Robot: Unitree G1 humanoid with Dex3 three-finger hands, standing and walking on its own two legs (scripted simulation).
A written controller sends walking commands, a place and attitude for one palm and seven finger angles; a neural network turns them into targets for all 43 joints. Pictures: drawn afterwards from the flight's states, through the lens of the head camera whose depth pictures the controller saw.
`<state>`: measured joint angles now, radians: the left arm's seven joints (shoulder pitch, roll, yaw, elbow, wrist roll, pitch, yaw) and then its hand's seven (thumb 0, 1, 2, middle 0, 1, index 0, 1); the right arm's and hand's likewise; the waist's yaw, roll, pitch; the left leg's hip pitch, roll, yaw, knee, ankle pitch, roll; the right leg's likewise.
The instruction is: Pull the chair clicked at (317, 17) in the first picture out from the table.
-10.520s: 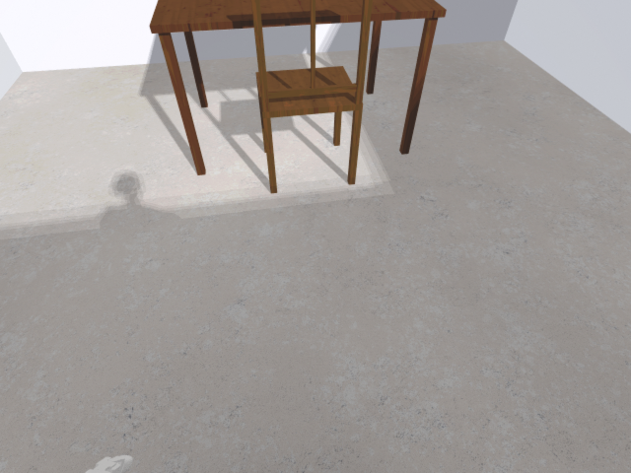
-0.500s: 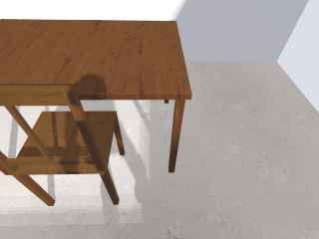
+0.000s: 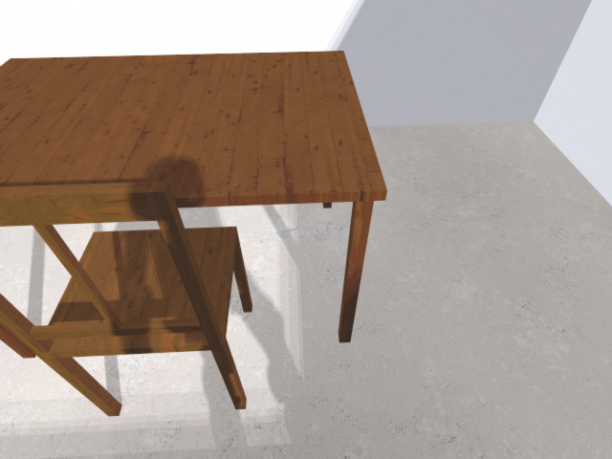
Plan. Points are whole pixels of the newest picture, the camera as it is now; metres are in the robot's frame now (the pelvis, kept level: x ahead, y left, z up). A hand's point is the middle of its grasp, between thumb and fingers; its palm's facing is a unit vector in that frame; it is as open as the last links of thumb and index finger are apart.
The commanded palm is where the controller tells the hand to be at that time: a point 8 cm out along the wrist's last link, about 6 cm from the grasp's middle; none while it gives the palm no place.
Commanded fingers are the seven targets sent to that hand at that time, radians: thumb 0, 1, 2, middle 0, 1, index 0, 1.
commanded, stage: look again from close up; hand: left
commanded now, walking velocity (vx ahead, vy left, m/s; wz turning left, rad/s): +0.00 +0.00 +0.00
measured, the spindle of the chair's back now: (84, 281) +0.42 +0.44 -0.08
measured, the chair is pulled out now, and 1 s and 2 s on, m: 0.00 0.00 0.00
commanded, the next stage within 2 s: come to a stop and stand still in 0.62 s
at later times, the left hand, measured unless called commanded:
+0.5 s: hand out of the picture +0.01 +0.15 -0.17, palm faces +0.03 -0.98 -0.18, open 7.3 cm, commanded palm none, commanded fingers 0.00 0.90 0.90 -0.20 -0.30 -0.20 -0.30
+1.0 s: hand out of the picture +0.00 +0.16 -0.18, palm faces +0.02 -0.98 -0.18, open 7.3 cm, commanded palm none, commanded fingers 0.00 0.90 0.90 -0.20 -0.30 -0.20 -0.30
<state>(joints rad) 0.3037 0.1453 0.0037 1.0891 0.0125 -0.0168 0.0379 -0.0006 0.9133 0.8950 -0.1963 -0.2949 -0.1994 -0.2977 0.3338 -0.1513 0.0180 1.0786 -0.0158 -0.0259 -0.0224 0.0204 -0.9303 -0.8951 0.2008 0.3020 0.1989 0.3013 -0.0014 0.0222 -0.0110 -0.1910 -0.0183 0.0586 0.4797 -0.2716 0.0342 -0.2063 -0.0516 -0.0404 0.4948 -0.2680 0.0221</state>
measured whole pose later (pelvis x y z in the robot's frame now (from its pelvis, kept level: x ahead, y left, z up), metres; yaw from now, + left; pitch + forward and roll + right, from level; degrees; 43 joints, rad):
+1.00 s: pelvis -0.01 -0.01 +0.00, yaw +0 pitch -3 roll -1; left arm 0.30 0.15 -0.01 1.10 0.01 -0.01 0.05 0.00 0.92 0.89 -0.20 -0.30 -0.20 -0.30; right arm 0.27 -0.16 0.00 1.07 -0.01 -0.01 -0.03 0.01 -0.92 -0.90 0.20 0.30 0.20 0.30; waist -0.01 -0.01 0.01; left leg -0.20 0.02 0.05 0.54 -0.30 0.02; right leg -0.19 -0.02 -0.05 0.52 -0.27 0.00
